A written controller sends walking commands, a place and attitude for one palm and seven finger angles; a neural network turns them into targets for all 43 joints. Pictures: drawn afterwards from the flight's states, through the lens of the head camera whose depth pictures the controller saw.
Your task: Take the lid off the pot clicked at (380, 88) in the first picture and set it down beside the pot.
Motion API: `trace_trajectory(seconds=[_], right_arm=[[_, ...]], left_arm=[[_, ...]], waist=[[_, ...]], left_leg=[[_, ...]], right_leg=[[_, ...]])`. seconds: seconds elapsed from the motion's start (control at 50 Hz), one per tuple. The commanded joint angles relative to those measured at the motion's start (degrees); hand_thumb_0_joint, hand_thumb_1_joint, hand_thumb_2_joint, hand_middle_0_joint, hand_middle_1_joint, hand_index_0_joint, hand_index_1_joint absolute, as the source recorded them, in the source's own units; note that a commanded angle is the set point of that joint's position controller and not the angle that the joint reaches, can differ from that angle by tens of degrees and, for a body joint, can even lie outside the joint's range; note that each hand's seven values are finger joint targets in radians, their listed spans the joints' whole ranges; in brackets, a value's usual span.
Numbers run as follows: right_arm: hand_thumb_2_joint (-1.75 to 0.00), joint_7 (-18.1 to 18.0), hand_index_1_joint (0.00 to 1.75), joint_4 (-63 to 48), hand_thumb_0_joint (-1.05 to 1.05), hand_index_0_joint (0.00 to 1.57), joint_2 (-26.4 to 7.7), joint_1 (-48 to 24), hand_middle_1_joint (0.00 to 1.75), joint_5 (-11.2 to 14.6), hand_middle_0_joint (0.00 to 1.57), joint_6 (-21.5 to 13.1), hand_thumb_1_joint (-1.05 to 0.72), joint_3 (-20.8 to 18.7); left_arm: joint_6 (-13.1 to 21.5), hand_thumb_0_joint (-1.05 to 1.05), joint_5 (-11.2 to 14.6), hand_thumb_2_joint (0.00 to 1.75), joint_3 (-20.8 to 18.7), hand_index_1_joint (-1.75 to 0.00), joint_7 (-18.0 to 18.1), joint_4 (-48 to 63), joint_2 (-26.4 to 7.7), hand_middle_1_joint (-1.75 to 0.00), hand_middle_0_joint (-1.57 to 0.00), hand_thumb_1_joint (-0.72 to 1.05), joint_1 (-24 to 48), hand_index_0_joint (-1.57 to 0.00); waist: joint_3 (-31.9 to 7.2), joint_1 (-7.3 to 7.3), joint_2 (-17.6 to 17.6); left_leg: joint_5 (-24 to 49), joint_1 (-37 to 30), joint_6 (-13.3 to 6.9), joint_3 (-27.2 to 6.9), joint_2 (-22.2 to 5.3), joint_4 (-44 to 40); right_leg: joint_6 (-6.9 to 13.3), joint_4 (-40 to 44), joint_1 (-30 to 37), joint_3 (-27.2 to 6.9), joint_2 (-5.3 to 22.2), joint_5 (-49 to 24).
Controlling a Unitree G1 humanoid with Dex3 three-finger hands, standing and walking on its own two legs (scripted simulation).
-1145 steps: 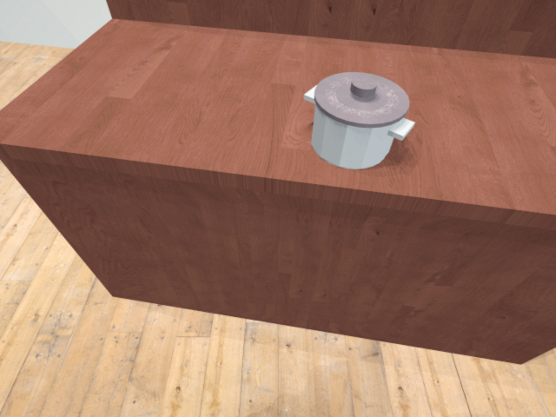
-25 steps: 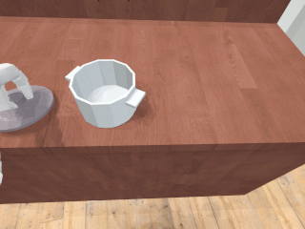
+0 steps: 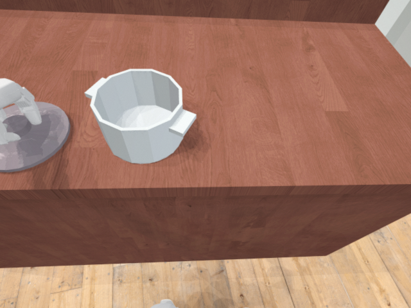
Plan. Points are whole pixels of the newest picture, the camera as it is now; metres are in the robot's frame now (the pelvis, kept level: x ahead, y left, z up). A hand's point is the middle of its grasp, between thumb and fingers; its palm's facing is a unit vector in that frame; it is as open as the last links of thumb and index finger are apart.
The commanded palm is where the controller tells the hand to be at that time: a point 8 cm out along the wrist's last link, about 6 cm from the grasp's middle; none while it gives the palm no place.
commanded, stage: open the fingers wide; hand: left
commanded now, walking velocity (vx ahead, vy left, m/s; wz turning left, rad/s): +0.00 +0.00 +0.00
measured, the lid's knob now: (16, 126) +0.44 +0.36 +0.08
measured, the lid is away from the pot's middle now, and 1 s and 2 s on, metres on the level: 0.24 0.24 0.24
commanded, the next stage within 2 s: raise the empty hand in 0.84 s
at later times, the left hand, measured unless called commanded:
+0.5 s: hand (10, 124) +0.43 +0.35 +0.11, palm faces -0.42 -0.10 -0.90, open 9.3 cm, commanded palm +0.45 +0.35 +0.16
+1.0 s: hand (11, 123) +0.43 +0.36 +0.10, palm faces -0.41 -0.12 -0.90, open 11.1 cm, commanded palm +0.44 +0.35 +0.17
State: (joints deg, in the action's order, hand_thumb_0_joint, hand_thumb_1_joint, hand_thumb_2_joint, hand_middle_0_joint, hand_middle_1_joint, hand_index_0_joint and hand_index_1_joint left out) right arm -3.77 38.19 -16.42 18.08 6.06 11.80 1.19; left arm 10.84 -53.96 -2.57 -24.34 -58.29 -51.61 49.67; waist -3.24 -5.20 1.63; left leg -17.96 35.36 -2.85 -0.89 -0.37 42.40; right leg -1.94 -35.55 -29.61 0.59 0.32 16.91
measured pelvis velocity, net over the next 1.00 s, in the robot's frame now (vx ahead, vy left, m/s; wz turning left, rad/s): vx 0.01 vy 0.00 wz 0.00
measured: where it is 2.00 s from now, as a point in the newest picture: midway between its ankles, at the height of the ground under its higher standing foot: outside the picture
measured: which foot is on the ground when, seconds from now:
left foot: down 0.00-1.00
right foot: down 0.00-1.00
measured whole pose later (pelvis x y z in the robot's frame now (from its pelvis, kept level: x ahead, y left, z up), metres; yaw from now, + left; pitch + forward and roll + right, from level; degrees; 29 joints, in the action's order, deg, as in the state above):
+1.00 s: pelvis +0.01 +0.00 +0.00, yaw +0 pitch +12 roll -3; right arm -3.1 36.5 -16.2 16.2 6.0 13.3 0.8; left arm 10.3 -53.8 -3.3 -23.5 -54.8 -50.3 46.8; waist -3.3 -4.9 1.9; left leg -18.3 34.3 -3.2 -0.7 0.0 41.0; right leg -2.1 -33.8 -28.4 0.3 0.6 17.0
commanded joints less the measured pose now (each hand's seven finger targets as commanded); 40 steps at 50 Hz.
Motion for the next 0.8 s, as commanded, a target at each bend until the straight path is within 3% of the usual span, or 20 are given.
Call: trace_trajectory(seconds=[0.0,0.06,0.1,0.16,0.24,0.3,0.36,0.4,0.46,0.5,0.56,0.6,0.62,0.64,0.68,0.72,0.76,0.78], right_arm=[[-0.9,-0.73,0.3,-5.1,0.0,0.2,-10.72,2.75,0.3,-0.36,0.2,-1.26,-0.9,-3.39],[-0.9,-0.85,0.3,-5.35,0.0,0.2,-10.57,2.28,0.3,-0.19,0.2,-1.4,-0.9,-3.3],[-0.9,-0.88,0.3,-5.68,0.0,0.2,-10.55,1.98,0.3,-0.33,0.2,-1.25,-0.9,-3.26],[-0.9,-1.06,0.3,-5.57,0.0,0.2,-10.71,1.83,0.3,-0.09,0.2,-1.43,-0.9,-3.0],[-0.9,-1.04,0.3,-5.6,0.0,0.2,-10.54,1.87,0.3,-0.2,0.2,-1.49,-0.9,-3.2],[-0.9,-0.96,0.3,-5.6,0.0,0.2,-10.53,1.81,0.3,-0.4,0.2,-1.36,-0.9,-3.2],[-0.9,-0.94,0.3,-5.64,0.0,0.2,-10.38,1.73,0.3,-0.19,0.2,-1.44,-0.9,-3.15],[-0.9,-0.9,0.3,-5.44,0.0,0.2,-10.61,1.68,0.3,-0.29,0.2,-1.29,-0.9,-3.08],[-0.9,-0.7,0.3,-5.8,0.0,0.2,-10.21,1.56,0.3,-0.23,0.2,-1.33,-0.9,-3.26],[-0.9,-0.64,0.3,-5.9,0.0,0.2,-10.35,1.85,0.3,-0.39,0.2,-1.1,-0.9,-3.18],[-0.9,-0.53,0.3,-5.98,0.0,0.2,-10.33,1.57,0.3,-0.26,0.2,-0.93,-0.9,-3.27],[-0.9,-0.35,0.3,-6.27,0.0,0.2,-10.07,1.61,0.3,-0.44,0.2,-0.75,-0.9,-3.37],[-0.9,-0.35,0.3,-6.1,0.0,0.2,-10.07,1.82,0.3,-0.36,0.2,-0.75,-0.9,-3.3],[-0.9,-0.35,0.3,-6.03,0.0,0.2,-10.45,1.66,0.3,-0.33,0.2,-0.53,-0.9,-3.33],[-0.9,-0.2,0.3,-6.73,0.0,0.2,-10.07,1.26,0.3,-0.53,0.2,-0.53,-0.9,-3.57],[-0.9,-0.17,0.3,-6.16,0.0,0.2,-10.36,1.88,0.3,-0.39,0.2,-0.17,-0.9,-3.44],[-0.9,-0.14,0.3,-6.45,0.0,0.2,-10.06,1.45,0.3,-0.32,0.2,-0.18,-0.9,-3.5],[-0.9,-0.05,0.3,-6.4,0.0,0.2,-10.38,1.32,0.3,-0.31,0.2,-0.11,-0.9,-3.68]], left_arm=[[0.02,0.0,-0.39,1.04,-3.94,-0.79,2.0,8.52,-17.43,-0.81,-0.78,0.28,21.24,-0.77],[-0.35,0.0,0.2,1.0,-2.95,-0.79,1.81,8.8,-16.18,-0.81,-0.74,0.25,22.04,-0.72],[-0.05,0.0,0.25,0.98,-3.77,-0.8,1.96,10.32,-17.06,-0.81,-0.7,0.22,22.48,-0.69],[-0.92,0.0,0.69,0.94,-1.3,-0.8,1.53,7.32,-14.37,-0.81,-0.66,0.19,22.33,-0.65],[-0.63,0.0,0.48,0.88,-1.0,-0.8,1.82,10.95,-13.86,-0.81,-0.59,0.14,23.66,-0.58],[-0.43,0.0,0.62,0.84,-2.78,-0.81,2.1,10.95,-15.47,-0.82,-0.54,0.1,22.98,-0.54],[-1.17,0.0,0.92,0.81,-1.34,-0.81,2.16,9.86,-13.62,-0.82,-0.5,0.06,22.42,-0.49],[-1.05,0.0,0.56,0.78,-2.47,-0.81,2.35,9.85,-15.46,-0.81,-0.47,0.03,23.19,-0.46],[-1.14,0.0,0.75,0.75,-1.68,-0.81,2.32,11.55,-13.97,-0.81,-0.42,-0.01,22.47,-0.42],[-0.85,0.0,0.53,0.73,-5.01,-0.81,2.53,9.31,-17.56,-0.81,-0.39,-0.03,20.37,-0.39],[-1.06,0.0,0.66,0.72,-3.59,-0.8,2.28,11.13,-16.37,-0.8,-0.38,-0.05,21.89,-0.38],[-0.61,0.0,0.45,0.73,-4.15,-0.8,2.4,11.01,-16.35,-0.8,-0.38,-0.05,20.07,-0.38],[-0.71,0.0,0.63,0.73,-3.93,-0.79,2.22,8.94,-15.77,-0.79,-0.38,-0.05,18.69,-0.38],[-0.61,0.0,0.77,0.73,-5.19,-0.79,2.21,10.72,-17.66,-0.79,-0.38,-0.05,20.24,-0.38],[-0.25,0.0,0.7,0.74,-4.24,-0.79,2.29,12.98,-16.19,-0.79,-0.39,-0.06,20.04,-0.39],[-0.27,0.0,0.79,0.74,-6.59,-0.79,2.37,10.31,-18.64,-0.79,-0.39,-0.06,18.63,-0.39],[-0.66,0.0,0.97,0.74,-3.6,-0.78,2.19,10.79,-15.34,-0.78,-0.39,-0.06,19.55,-0.39],[-0.16,0.0,0.98,0.75,-4.49,-0.78,2.29,13.02,-16.43,-0.78,-0.39,-0.06,20.25,-0.39]], waist=[[-18.55,-0.4,6.93],[-18.04,-0.58,5.82],[-19.36,-0.37,7.14],[-15.33,-1.04,4.28],[-18.79,-0.77,6.89],[-19.49,-0.47,6.95],[-18.09,-0.71,4.64],[-18.27,-0.56,6.11],[-19.4,-0.47,6.97],[-19.9,-0.03,4.96],[-19.67,-0.24,6.02],[-20.25,0.01,7.61],[-18.77,-0.26,5.91],[-19.75,-0.04,5.08],[-21.37,0.07,8.57],[-20.37,0.14,5.33],[-19.53,-0.36,6.55],[-20.59,0.04,7.51]], left_leg=[[12.83,-20.48,-1.29,-1.14,1.89,-5.41],[11.93,-19.86,-1.52,-0.88,1.97,-5.63],[14.37,-21.07,-1.43,-1.12,1.96,-5.31],[9.89,-18.22,-1.54,-0.89,1.91,-6.07],[13.81,-21.94,-1.29,-1.46,1.79,-5.68],[16.18,-22.56,-1.23,-1.6,1.72,-5.32],[13.59,-21.1,-1.54,-1.13,1.99,-5.79],[14.17,-21.07,-1.35,-1.26,1.96,-5.85],[16.78,-22.73,-1.37,-1.08,1.98,-5.58],[18.18,-21.1,-1.55,-0.77,2.16,-5.18],[18.0,-21.34,-1.49,-0.56,2.06,-5.63],[22.26,-22.88,-1.28,-0.96,1.97,-5.0],[20.82,-21.99,-1.37,-0.79,1.96,-4.96],[19.63,-21.55,-1.44,-0.74,1.83,-5.31],[24.55,-24.29,-1.27,-0.93,1.84,-4.87],[22.45,-21.99,-1.44,-0.82,1.87,-4.86],[20.61,-22.24,-1.5,-0.57,2.01,-5.37],[22.88,-23.88,-1.3,-0.97,1.53,-5.4]], right_leg=[[4.64,3.87,-2.5,3.89,-4.68,-5.34],[4.48,4.2,-1.87,3.73,-4.6,-5.64],[4.65,3.86,-1.68,3.76,-4.61,-6.69],[4.37,4.44,-2.68,3.87,-4.55,-4.56],[4.59,3.97,-2.81,3.93,-4.57,-5.96],[4.6,3.8,-2.45,4.0,-4.56,-6.96],[4.44,4.35,-1.78,3.82,-4.59,-6.64],[4.63,4.11,-1.74,3.88,-4.46,-6.82],[4.54,4.29,-1.47,3.76,-4.54,-8.12],[4.45,3.92,0.45,3.65,-4.56,-9.63],[4.38,4.23,0.29,3.72,-4.49,-9.79],[4.53,3.87,-0.27,3.87,-4.67,-10.44],[4.36,4.1,-0.84,3.93,-4.77,-9.93],[4.27,4.3,0.23,3.62,-4.59,-10.0],[4.57,3.99,-0.23,3.79,-4.58,-11.49],[4.28,4.01,0.44,3.75,-4.68,-11.07],[4.28,4.55,-0.37,3.7,-4.61,-9.98],[4.47,4.39,-0.41,3.83,-4.49,-10.33]])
